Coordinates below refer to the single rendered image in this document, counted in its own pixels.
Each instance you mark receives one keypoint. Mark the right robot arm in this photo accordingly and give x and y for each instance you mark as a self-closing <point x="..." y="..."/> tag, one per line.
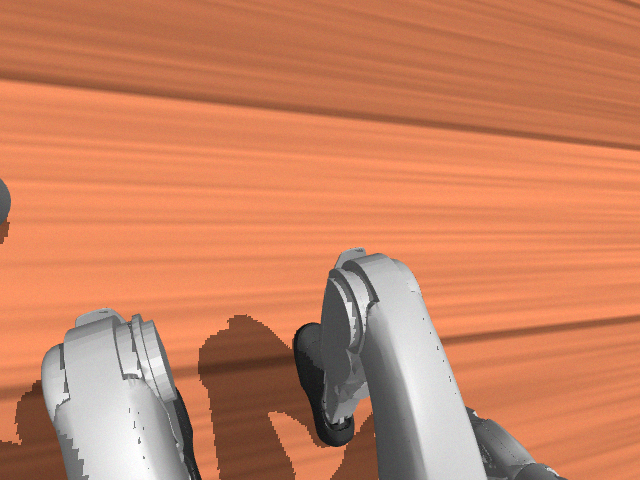
<point x="538" y="471"/>

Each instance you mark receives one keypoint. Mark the right robot foot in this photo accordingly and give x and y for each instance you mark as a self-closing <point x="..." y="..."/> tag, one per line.
<point x="311" y="375"/>

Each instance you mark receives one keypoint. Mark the tin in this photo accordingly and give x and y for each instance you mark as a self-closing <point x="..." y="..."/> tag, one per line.
<point x="5" y="201"/>

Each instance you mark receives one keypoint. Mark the left robot foot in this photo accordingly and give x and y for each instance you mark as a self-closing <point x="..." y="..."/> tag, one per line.
<point x="187" y="434"/>

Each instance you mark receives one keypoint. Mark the right robot hand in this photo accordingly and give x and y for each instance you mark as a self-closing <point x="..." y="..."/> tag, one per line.
<point x="502" y="455"/>

